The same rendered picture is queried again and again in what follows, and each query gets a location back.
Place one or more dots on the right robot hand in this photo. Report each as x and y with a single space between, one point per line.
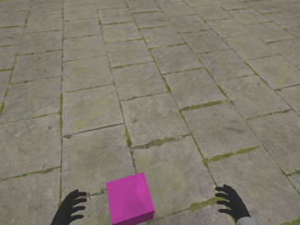
239 209

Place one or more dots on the carton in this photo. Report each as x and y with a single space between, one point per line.
129 200

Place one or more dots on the left robot hand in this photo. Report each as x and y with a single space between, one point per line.
63 215

